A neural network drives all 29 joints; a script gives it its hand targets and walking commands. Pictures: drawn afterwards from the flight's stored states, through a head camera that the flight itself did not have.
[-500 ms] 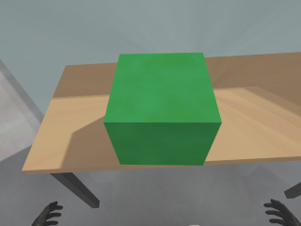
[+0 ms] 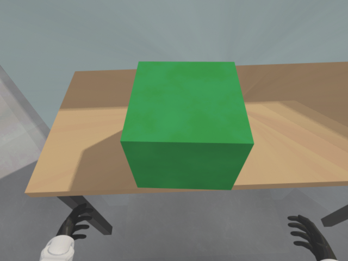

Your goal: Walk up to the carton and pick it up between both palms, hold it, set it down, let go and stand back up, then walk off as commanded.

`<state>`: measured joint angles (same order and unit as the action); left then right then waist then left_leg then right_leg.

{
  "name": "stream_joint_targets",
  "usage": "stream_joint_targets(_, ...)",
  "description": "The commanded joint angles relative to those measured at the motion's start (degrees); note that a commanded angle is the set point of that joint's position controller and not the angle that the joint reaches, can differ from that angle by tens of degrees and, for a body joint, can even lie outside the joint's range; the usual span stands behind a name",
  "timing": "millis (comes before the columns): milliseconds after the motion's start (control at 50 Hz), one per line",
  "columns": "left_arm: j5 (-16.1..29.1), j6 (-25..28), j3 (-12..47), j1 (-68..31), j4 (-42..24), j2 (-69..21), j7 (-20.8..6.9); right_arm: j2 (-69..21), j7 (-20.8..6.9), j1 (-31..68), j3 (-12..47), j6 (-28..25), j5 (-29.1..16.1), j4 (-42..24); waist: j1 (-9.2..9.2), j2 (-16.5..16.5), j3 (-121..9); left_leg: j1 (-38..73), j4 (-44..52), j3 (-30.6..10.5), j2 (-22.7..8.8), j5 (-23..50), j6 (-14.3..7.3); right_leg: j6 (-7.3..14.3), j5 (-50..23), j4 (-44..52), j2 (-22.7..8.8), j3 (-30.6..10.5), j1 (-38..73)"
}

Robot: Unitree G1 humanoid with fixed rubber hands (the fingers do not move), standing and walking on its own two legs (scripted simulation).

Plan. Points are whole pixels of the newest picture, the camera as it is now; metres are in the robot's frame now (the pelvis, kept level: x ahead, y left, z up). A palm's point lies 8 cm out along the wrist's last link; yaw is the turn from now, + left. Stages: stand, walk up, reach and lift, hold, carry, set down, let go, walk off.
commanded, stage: reach and lift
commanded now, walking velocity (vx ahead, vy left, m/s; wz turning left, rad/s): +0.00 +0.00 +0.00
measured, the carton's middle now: (185, 126) +0.44 +0.00 +0.02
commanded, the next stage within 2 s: none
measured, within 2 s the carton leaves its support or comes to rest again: neither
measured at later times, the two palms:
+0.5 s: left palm (64, 234) +0.17 +0.26 -0.01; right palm (305, 232) +0.18 -0.24 -0.01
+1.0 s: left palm (64, 218) +0.19 +0.25 +0.03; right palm (300, 213) +0.20 -0.22 +0.04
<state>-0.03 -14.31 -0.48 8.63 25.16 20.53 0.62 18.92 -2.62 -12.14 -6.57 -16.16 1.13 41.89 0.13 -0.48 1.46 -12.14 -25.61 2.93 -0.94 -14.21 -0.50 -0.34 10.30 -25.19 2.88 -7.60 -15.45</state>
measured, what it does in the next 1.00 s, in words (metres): stands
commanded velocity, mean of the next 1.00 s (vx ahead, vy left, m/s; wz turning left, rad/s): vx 0.00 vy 0.00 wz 0.00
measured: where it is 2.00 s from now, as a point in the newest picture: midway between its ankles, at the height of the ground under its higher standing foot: outside the picture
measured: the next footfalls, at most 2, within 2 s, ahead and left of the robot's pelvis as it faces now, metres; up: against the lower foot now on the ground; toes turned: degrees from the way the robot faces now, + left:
none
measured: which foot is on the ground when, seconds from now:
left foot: down 0.00-1.00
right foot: down 0.00-1.00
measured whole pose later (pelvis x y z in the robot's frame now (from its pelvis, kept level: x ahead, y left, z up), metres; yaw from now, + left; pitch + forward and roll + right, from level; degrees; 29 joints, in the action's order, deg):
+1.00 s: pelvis +0.01 +0.00 +0.01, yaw +0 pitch +1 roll +0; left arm 9.9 1.9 -0.5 20.8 2.2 20.4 -0.2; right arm 12.3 2.1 -22.2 -1.4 -3.4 -11.6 -2.5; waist 0.1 -0.7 -0.9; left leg -8.6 -18.6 2.9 -0.3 -11.2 -0.4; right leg -0.4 8.0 -18.9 2.0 -7.6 -12.1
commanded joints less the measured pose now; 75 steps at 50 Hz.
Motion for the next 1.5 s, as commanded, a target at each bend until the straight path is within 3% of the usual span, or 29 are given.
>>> stream_joint_targets(0,0.60,3.39,-7.12,-0.68,-13.17,5.62,1.57,6.99,0.81,-2.84,-3.05,-0.59,-3.83,-12.91,0.54,-2.38,-6.69,7.14,7.45,1.82,1.17,8.44,0.32,0.90,-10.37,6.01,-0.80,8.06,14.46)
stream_joint_targets(80,3.08,5.82,-6.46,0.59,-14.94,6.28,1.20,4.36,1.31,-4.28,-3.19,0.32,-4.06,-16.05,0.02,-1.70,-6.33,4.96,9.13,2.18,1.10,5.87,0.27,0.97,-7.70,6.78,-0.92,7.36,15.85)
stream_joint_targets(220,5.71,8.83,-5.29,1.61,-15.15,6.02,0.47,2.12,1.95,-5.19,-2.24,2.44,-4.92,-22.33,0.35,-0.70,-3.31,0.47,11.98,2.61,0.45,0.11,-0.79,0.94,-2.27,7.19,-1.09,7.23,18.21)
stream_joint_targets(280,7.33,10.01,-5.35,1.82,-18.17,6.49,0.14,1.59,2.34,-4.94,-1.53,3.79,-6.18,-27.64,1.01,-0.56,-3.68,-1.09,13.06,2.52,-0.06,-1.84,-1.01,0.37,-1.83,6.88,-0.65,7.08,20.45)
stream_joint_targets(340,8.15,10.73,-5.50,3.97,-19.14,6.19,0.01,0.25,2.66,-5.91,-0.73,4.86,-7.26,-30.27,1.39,1.14,-3.83,-0.58,13.13,2.47,0.40,0.32,-0.35,0.67,-2.57,7.17,-0.61,7.14,20.24)
stream_joint_targets(400,10.16,11.83,-5.42,5.02,-20.95,6.39,-0.48,-0.65,3.14,-6.50,0.13,5.86,-8.31,-35.34,1.72,-1.05,-4.46,1.88,12.56,2.24,0.50,2.49,-0.36,0.76,-2.19,8.64,-1.30,6.57,19.04)
stream_joint_targets(460,11.12,12.33,-4.87,6.91,-23.44,6.10,-0.58,-0.27,3.41,-9.47,0.95,7.16,-9.26,-37.47,1.98,1.01,-4.77,3.75,12.03,1.93,0.98,6.35,0.65,1.28,-3.84,8.80,-0.99,6.51,17.79)
stream_joint_targets(500,12.30,12.79,-5.16,7.66,-25.65,6.82,-1.08,-0.65,3.86,-9.71,1.92,8.11,-10.42,-40.70,2.95,0.28,-4.90,5.17,11.59,2.29,1.49,7.53,0.77,1.02,-4.15,9.74,-1.31,5.92,18.28)
stream_joint_targets(560,13.39,13.69,-4.06,8.68,-28.31,6.41,-0.79,-0.60,4.10,-11.04,1.79,8.49,-11.58,-44.93,1.97,1.81,-4.78,5.37,11.29,1.46,1.16,9.66,1.60,1.43,-5.48,9.41,-1.18,6.26,17.89)
stream_joint_targets(580,13.86,14.18,-4.07,9.50,-27.81,6.43,-1.10,-0.92,4.35,-11.87,1.92,8.53,-11.77,-46.15,1.98,0.32,-4.70,5.39,11.23,1.47,1.38,9.27,1.36,1.20,-5.31,9.71,-1.32,5.87,18.12)
stream_joint_targets(620,14.36,14.93,-4.24,10.93,-29.04,6.62,-1.38,-1.32,4.80,-13.59,3.03,9.10,-12.43,-47.79,1.99,0.49,-5.01,7.51,10.71,0.85,1.17,11.68,1.70,1.28,-7.30,10.11,-1.47,5.81,17.52)
stream_joint_targets(700,14.87,17.27,-4.11,12.31,-32.34,7.40,-1.44,-1.69,5.06,-14.72,3.75,9.00,-14.55,-50.73,2.97,3.51,-7.10,9.05,9.27,0.42,1.45,16.11,2.66,1.66,-9.47,9.60,-1.55,5.69,17.45)
stream_joint_targets(720,15.77,17.51,-4.03,12.35,-32.30,7.49,-1.67,-1.72,5.45,-14.96,3.41,8.60,-14.71,-53.29,2.85,1.72,-7.21,9.84,8.93,-0.10,1.49,17.06,2.72,1.59,-10.31,9.79,-1.47,5.71,16.92)
stream_joint_targets(740,15.54,18.20,-3.66,13.05,-33.98,7.08,-1.65,-2.14,5.39,-14.95,3.70,8.32,-15.17,-53.85,2.80,2.00,-7.79,10.16,8.43,-0.31,1.16,17.78,3.08,2.05,-10.01,9.78,-1.24,5.75,16.57)
stream_joint_targets(840,16.36,19.17,-3.15,12.14,-35.10,6.96,-2.07,-2.98,5.72,-15.55,4.06,9.32,-15.92,-56.18,3.42,2.96,-6.49,8.33,8.86,-0.50,0.95,14.85,3.37,2.56,-7.23,10.15,-1.55,5.30,15.92)
stream_joint_targets(880,16.59,18.96,-3.47,11.30,-35.59,7.23,-1.80,-2.24,5.82,-13.86,4.00,10.15,-16.05,-57.10,3.21,3.79,-6.74,8.84,8.67,-0.78,0.67,15.19,3.62,2.73,-7.47,9.70,-1.29,5.43,16.00)
stream_joint_targets(960,17.76,17.64,-3.04,6.81,-35.83,7.99,-1.43,-1.92,5.50,-10.39,2.45,12.85,-16.46,-58.26,3.30,4.69,-5.34,4.85,10.17,-1.15,0.04,7.35,3.33,3.32,-1.70,10.06,-2.29,4.51,14.76)
stream_joint_targets(980,18.65,17.13,-3.15,4.99,-35.60,8.70,-1.27,-0.98,5.61,-8.87,2.24,13.57,-16.21,-60.69,3.38,3.62,-5.23,3.96,10.72,-1.06,0.15,5.96,2.91,3.18,-0.73,9.88,-2.18,4.45,14.19)
stream_joint_targets(1020,19.10,15.96,-3.30,3.54,-36.70,9.10,-0.82,-0.54,5.47,-7.00,1.78,15.21,-17.18,-61.20,3.50,5.49,-6.06,2.75,10.79,-1.08,-0.14,5.08,3.03,3.10,-1.22,9.19,-2.48,4.22,14.38)
stream_joint_targets(1040,19.05,15.35,-3.09,3.22,-35.43,8.19,-1.06,-0.75,5.50,-6.77,1.75,16.09,-17.11,-59.47,2.82,5.17,-4.89,3.05,10.93,-1.31,-0.17,3.74,3.24,3.23,-0.43,9.39,-2.18,4.37,13.97)
stream_joint_targets(1060,18.95,14.62,-3.59,2.59,-36.29,8.19,-0.70,-0.55,5.15,-6.23,2.78,16.65,-17.39,-61.31,4.09,5.60,-5.71,2.84,11.09,-1.29,-0.40,4.74,3.23,3.13,-1.07,9.00,-2.21,4.23,14.35)
stream_joint_targets(1160,19.38,9.67,-4.63,-3.91,-36.91,8.03,-0.27,2.16,5.49,-0.48,0.15,20.04,-17.76,-64.36,3.55,4.07,-6.37,2.03,11.86,-1.54,-0.39,1.63,2.69,3.08,0.14,8.83,-2.10,4.32,13.12)
stream_joint_targets(1200,18.76,7.68,-6.36,-5.49,-37.11,9.32,-0.31,2.91,5.52,0.26,0.50,21.04,-18.96,-65.21,4.66,4.39,-6.98,2.80,11.62,-0.74,0.26,5.71,2.54,2.78,-3.26,8.78,-2.22,3.71,13.56)
stream_joint_targets(1260,17.98,4.83,-6.86,-8.57,-35.50,8.40,-0.61,3.05,5.69,1.68,0.08,22.89,-19.55,-63.80,3.75,3.66,-7.43,4.50,11.19,-0.64,0.50,6.65,2.15,2.51,-4.56,9.13,-2.38,3.48,13.18)
stream_joint_targets(1280,17.27,3.89,-8.29,-10.05,-35.81,8.80,-0.55,3.82,5.84,2.83,0.18,22.99,-19.83,-65.16,4.01,2.22,-8.51,5.32,11.14,-0.54,0.58,7.41,1.84,2.31,-5.01,8.98,-2.29,3.78,13.12)
stream_joint_targets(1300,16.80,2.90,-8.57,-10.09,-35.24,8.35,-0.74,3.77,5.87,3.54,1.11,23.74,-20.53,-64.90,4.68,3.21,-8.48,5.67,11.17,-0.47,0.57,8.55,1.93,2.37,-6.07,9.13,-2.20,3.53,13.85)
stream_joint_targets(1320,17.47,2.36,-8.45,-11.93,-37.71,8.55,-0.46,4.35,5.99,4.86,0.45,24.09,-20.73,-65.55,4.05,3.63,-10.30,5.95,10.77,-0.45,0.62,8.92,2.08,2.09,-6.47,8.71,-2.21,3.59,14.00)
stream_joint_targets(1420,16.17,-1.52,-12.09,-16.14,-35.51,9.88,-1.56,6.37,6.86,8.14,-0.02,26.26,-21.07,-64.57,3.76,1.40,-10.22,7.14,10.72,-0.06,1.65,11.58,1.39,1.42,-9.76,8.88,-2.19,3.51,14.28)
stream_joint_targets(1480,16.23,-3.05,-12.38,-21.24,-36.64,9.46,-1.43,6.84,6.62,11.99,-0.79,27.88,-21.37,-63.52,3.60,2.70,-11.61,6.90,10.83,0.18,1.40,10.63,1.71,1.63,-8.46,8.59,-2.04,3.55,13.97)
